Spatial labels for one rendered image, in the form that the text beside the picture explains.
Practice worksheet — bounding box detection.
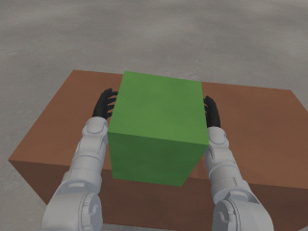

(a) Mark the right robot upper arm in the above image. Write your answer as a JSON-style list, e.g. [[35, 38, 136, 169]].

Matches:
[[212, 198, 273, 231]]

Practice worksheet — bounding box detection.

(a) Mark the left robot forearm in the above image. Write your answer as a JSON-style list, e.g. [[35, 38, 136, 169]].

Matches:
[[42, 116, 109, 229]]

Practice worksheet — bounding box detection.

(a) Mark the right robot forearm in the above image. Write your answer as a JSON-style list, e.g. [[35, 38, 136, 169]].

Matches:
[[203, 126, 274, 231]]

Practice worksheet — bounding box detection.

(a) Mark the carton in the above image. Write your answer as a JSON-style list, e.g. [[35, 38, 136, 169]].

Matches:
[[107, 70, 210, 187]]

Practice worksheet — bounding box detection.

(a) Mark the robot right hand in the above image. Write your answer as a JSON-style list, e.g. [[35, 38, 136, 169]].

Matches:
[[203, 95, 221, 128]]

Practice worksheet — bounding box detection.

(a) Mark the left robot upper arm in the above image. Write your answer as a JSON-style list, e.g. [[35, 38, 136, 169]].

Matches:
[[31, 191, 103, 231]]

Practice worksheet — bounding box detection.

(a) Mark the pedestal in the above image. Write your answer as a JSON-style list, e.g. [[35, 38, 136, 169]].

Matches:
[[8, 69, 308, 231]]

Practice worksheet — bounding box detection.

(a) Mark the robot left hand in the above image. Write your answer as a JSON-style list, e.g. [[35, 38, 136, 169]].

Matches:
[[92, 88, 118, 119]]

